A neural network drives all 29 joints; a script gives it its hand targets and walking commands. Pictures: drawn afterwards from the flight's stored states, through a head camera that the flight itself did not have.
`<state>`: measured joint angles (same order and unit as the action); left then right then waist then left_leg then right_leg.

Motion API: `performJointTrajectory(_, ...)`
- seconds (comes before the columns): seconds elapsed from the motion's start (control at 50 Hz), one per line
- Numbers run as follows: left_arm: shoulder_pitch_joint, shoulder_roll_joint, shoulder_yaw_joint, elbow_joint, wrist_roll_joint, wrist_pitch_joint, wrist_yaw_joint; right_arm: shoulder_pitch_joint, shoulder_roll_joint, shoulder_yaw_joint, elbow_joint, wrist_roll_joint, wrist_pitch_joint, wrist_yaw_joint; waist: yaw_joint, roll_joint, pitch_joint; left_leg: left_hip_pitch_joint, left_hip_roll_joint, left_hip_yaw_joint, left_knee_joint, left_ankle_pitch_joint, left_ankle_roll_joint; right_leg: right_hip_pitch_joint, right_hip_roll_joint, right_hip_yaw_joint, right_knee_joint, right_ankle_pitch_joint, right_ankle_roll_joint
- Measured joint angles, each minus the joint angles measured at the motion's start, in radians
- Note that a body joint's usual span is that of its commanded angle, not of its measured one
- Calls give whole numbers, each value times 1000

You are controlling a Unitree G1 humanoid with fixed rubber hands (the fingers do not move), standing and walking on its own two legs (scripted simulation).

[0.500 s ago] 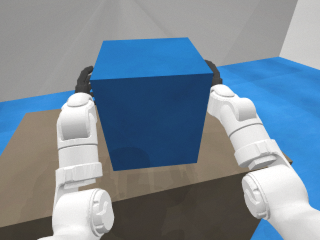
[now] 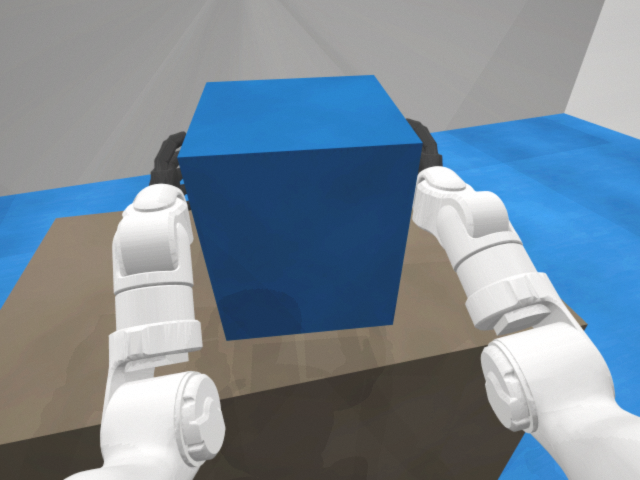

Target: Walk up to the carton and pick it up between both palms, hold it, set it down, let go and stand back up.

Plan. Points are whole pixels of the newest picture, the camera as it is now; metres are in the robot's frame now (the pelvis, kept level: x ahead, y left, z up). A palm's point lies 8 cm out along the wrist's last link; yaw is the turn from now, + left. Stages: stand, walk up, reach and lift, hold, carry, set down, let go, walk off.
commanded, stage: hold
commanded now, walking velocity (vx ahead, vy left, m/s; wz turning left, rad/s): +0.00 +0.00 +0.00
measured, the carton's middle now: (301, 205) +0.38 +0.01 +0.23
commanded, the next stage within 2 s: none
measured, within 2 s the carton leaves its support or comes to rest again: neither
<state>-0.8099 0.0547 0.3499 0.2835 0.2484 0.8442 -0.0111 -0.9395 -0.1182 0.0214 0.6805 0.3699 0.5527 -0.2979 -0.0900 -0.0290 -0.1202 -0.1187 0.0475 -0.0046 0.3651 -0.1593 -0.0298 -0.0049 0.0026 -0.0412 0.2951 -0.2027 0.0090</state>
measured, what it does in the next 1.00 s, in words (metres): stands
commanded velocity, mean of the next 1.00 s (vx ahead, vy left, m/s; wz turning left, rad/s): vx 0.00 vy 0.00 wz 0.00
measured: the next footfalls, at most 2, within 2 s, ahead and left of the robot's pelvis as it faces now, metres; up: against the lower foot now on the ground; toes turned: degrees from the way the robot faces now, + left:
none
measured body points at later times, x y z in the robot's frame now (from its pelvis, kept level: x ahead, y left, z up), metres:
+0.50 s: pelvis +0.00 +0.00 +0.00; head -0.09 +0.02 +0.44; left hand +0.38 +0.16 +0.27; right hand +0.38 -0.14 +0.27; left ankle +0.03 +0.13 -0.75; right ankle -0.02 -0.12 -0.75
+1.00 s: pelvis +0.00 +0.00 +0.00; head -0.08 +0.02 +0.44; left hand +0.38 +0.16 +0.27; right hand +0.38 -0.15 +0.26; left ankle +0.03 +0.14 -0.75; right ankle -0.02 -0.12 -0.75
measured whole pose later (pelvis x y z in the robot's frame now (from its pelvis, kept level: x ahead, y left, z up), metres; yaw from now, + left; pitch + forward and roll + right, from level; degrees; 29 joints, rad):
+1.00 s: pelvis +0.00 +0.00 +0.00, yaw -1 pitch -5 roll -1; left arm -0.82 0.04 0.35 0.27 0.24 0.85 0.01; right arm -0.94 -0.14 0.02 0.68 0.39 0.56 -0.29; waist -0.09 -0.01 -0.13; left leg -0.13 0.05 0.01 0.37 -0.16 -0.02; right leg -0.02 0.00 -0.03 0.30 -0.20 0.01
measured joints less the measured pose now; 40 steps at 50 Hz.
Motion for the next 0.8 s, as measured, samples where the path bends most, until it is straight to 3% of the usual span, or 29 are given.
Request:
performJointTrajectory(0.1,17,-8,-14,-45,-10,-2,12,17,-4,-11,-47,15,-1,-3,-13,3,-13,-11,0,-5,15,-9,0,1,1,-5,-5,0,1)
performJointTrajectory(0.22,6,-16,-10,-23,20,17,6,6,-9,-11,-8,20,9,4,-20,6,8,24,-3,4,4,-7,4,29,-3,4,-12,3,5)
performJointTrajectory(0.44,-3,-31,9,-17,-3,-10,27,15,-22,3,-26,13,-3,9,10,34,-2,-8,-1,12,6,1,8,-11,-2,13,2,9,6)
performJointTrajectory(0.56,-32,-12,18,24,-5,-8,23,-24,-6,-21,26,-9,-1,14,15,23,-14,-6,-2,5,-3,6,6,-12,-2,7,4,4,3)
performJointTrajectory(0.8,2,-10,-7,6,1,6,12,2,-6,-12,7,13,16,2,-9,7,-9,-4,0,-7,13,-5,0,6,2,-5,-4,2,0)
